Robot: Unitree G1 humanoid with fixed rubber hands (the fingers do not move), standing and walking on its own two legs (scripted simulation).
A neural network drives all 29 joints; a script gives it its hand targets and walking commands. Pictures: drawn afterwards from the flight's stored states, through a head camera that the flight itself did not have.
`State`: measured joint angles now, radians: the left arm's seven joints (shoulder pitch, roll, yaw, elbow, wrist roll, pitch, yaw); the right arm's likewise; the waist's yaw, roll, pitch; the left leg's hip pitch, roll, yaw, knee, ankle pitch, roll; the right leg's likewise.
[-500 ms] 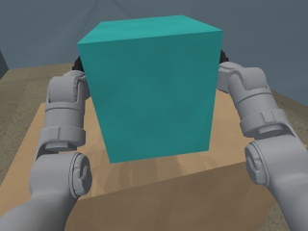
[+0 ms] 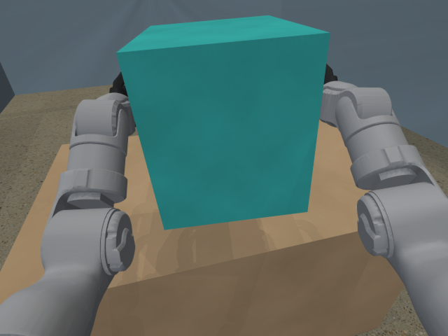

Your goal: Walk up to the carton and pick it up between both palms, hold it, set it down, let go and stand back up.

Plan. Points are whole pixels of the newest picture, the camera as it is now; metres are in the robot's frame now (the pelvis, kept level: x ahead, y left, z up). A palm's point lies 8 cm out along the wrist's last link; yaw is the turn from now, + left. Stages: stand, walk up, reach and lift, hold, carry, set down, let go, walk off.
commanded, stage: hold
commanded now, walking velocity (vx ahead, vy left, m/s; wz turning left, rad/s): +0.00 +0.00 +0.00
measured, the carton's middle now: (222, 110) +0.43 -0.01 +0.28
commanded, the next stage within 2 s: none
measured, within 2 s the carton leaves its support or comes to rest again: neither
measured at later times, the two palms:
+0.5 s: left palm (121, 111) +0.39 +0.16 +0.30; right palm (319, 101) +0.38 -0.17 +0.30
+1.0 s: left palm (118, 110) +0.39 +0.17 +0.30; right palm (318, 101) +0.38 -0.17 +0.31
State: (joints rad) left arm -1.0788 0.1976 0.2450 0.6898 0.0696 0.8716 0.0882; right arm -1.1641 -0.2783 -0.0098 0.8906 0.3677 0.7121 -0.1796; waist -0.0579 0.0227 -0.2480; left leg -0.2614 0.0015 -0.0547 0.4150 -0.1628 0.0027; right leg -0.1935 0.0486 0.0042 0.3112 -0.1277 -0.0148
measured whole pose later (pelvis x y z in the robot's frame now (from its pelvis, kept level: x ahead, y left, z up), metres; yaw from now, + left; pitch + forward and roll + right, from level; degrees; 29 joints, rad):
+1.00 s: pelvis +0.01 +0.00 +0.00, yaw +0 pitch +0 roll -2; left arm -1.02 0.19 0.25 0.59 0.08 0.90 0.08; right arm -1.10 -0.27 0.02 0.80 0.40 0.72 -0.20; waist -0.06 0.02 -0.24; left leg -0.23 0.00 -0.07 0.41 -0.18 0.00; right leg -0.15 0.05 0.02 0.28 -0.13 -0.01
